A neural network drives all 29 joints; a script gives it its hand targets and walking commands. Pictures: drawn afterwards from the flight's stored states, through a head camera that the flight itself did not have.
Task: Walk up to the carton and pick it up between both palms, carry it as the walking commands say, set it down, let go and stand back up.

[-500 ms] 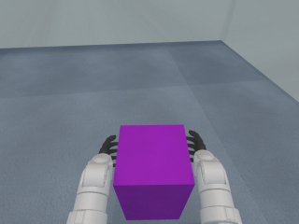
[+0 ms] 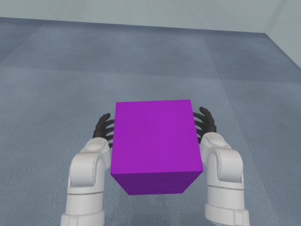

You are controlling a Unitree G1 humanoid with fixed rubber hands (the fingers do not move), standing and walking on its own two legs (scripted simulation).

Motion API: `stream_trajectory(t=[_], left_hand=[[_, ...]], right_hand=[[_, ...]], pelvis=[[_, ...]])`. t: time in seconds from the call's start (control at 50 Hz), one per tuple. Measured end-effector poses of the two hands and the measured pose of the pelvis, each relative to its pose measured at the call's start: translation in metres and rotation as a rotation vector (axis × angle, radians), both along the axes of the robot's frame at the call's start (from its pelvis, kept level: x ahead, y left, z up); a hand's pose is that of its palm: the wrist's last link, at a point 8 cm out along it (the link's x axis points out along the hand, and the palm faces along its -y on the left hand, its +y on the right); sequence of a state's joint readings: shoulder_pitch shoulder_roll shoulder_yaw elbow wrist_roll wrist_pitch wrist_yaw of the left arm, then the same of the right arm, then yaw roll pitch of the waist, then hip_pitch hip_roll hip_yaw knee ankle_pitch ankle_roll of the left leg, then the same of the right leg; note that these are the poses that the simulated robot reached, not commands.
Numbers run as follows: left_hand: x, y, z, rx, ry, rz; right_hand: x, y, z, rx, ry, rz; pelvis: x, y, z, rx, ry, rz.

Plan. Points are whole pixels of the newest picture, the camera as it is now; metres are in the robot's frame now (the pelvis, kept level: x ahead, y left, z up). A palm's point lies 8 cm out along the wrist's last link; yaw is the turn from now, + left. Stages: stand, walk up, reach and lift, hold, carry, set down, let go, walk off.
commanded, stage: carry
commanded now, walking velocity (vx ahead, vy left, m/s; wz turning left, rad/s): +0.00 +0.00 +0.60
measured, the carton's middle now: (154, 155) +0.31 -0.01 +0.03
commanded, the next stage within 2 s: none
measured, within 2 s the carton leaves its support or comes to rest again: neither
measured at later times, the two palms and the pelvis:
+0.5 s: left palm (55, 161) +0.25 +0.21 +0.11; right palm (167, 127) +0.34 -0.04 +0.12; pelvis -0.02 -0.01 +0.02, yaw +19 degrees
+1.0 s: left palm out of the picture +0.13 +0.28 +0.11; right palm (121, 142) +0.29 +0.07 +0.12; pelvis -0.05 +0.00 +0.02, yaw +37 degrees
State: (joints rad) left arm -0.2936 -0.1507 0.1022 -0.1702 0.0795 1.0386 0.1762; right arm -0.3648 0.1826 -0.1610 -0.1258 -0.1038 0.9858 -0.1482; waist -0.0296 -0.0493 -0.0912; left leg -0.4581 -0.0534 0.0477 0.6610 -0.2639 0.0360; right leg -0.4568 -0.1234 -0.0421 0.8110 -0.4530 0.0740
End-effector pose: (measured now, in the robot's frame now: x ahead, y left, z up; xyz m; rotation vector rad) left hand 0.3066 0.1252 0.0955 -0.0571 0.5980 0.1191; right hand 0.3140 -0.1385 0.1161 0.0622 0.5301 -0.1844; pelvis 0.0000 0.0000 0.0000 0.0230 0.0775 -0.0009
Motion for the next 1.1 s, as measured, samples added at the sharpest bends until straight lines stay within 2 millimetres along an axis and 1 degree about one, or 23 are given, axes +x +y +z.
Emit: stream_trajectory(t=[0.08,0.14,0.22,0.26,0.32,0.38,0.46,0.5,0.54,0.58,0.62,0.66,0.7,0.76,0.84,0.9,0.96,1.02,1.06,1.1], left_hand=[[-0.012,0.026,0.005,-0.037,0.045,0.113],[-0.018,0.037,0.012,-0.05,0.046,0.178],[-0.024,0.04,0.019,-0.048,0.019,0.237],[-0.027,0.039,0.019,-0.046,0.015,0.258],[-0.036,0.04,0.015,-0.032,0.056,0.266],[-0.045,0.048,0.015,-0.018,0.079,0.287],[-0.054,0.069,0.019,-0.025,0.05,0.336],[-0.061,0.084,0.018,-0.023,0.035,0.363],[-0.068,0.101,0.014,-0.022,0.019,0.39],[-0.078,0.119,0.006,-0.035,0.011,0.425],[-0.093,0.131,-0.004,-0.058,0.037,0.468],[-0.11,0.139,-0.011,-0.069,0.068,0.51],[-0.123,0.144,-0.012,-0.065,0.079,0.546],[-0.137,0.149,-0.005,-0.053,0.051,0.595],[-0.146,0.148,0.006,-0.026,0.003,0.638],[-0.157,0.146,0.011,-0.017,0.028,0.641],[-0.17,0.15,0.015,-0.014,0.046,0.653],[-0.184,0.161,0.02,-0.02,0.031,0.681],[-0.196,0.171,0.022,-0.019,0.013,0.704],[-0.211,0.184,0.02,-0.021,-0.005,0.731]], right_hand=[[0.011,0.027,0.003,0.019,0.047,0.073],[0.018,0.04,0.007,0.043,0.054,0.111],[0.024,0.045,0.008,0.086,0.034,0.14],[0.025,0.045,0.005,0.102,0.032,0.153],[0.019,0.046,-0.001,0.101,0.076,0.168],[0.018,0.056,-0.002,0.101,0.102,0.196],[0.022,0.081,0.004,0.09,0.077,0.249],[0.023,0.099,0.005,0.088,0.063,0.28],[0.023,0.119,0.003,0.086,0.047,0.311],[0.021,0.14,-0.003,0.078,0.044,0.342],[0.015,0.157,-0.01,0.063,0.074,0.377],[0.009,0.17,-0.016,0.042,0.105,0.424],[0.005,0.181,-0.018,0.042,0.118,0.464],[0.002,0.192,-0.014,0.059,0.095,0.51],[0.0,0.195,-0.009,0.094,0.053,0.546],[-0.01,0.194,-0.007,0.087,0.073,0.561],[-0.019,0.201,-0.002,0.071,0.087,0.584],[-0.026,0.217,0.007,0.059,0.072,0.615],[-0.033,0.233,0.012,0.055,0.053,0.643],[-0.042,0.251,0.014,0.049,0.034,0.674]], pelvis=[[-0.002,-0.001,0.008,-0.018,0.02,0.038],[-0.004,-0.006,0.012,-0.031,0.029,0.069],[-0.008,-0.016,0.01,-0.031,0.033,0.126],[-0.011,-0.02,0.007,-0.038,0.028,0.149],[-0.011,-0.023,0.013,-0.01,0.019,0.208],[-0.013,-0.021,0.019,0.013,0.015,0.253],[-0.016,-0.013,0.019,0.028,0.021,0.305],[-0.017,-0.005,0.016,0.027,0.024,0.334],[-0.018,0.005,0.008,0.017,0.024,0.356],[-0.021,0.011,0.001,0.017,0.029,0.378],[-0.023,0.013,0.002,0.011,0.029,0.399],[-0.026,0.012,0.005,0.002,0.028,0.421],[-0.03,0.01,0.007,-0.007,0.026,0.445],[-0.034,0.004,0.008,-0.012,0.027,0.479],[-0.037,-0.005,0.002,-0.021,0.016,0.531],[-0.04,-0.006,0.009,-0.002,0.013,0.582],[-0.046,-0.004,0.016,0.017,0.011,0.621],[-0.053,0.001,0.018,0.024,0.015,0.657],[-0.058,0.007,0.017,0.023,0.019,0.685],[-0.065,0.016,0.01,0.015,0.014,0.709]])
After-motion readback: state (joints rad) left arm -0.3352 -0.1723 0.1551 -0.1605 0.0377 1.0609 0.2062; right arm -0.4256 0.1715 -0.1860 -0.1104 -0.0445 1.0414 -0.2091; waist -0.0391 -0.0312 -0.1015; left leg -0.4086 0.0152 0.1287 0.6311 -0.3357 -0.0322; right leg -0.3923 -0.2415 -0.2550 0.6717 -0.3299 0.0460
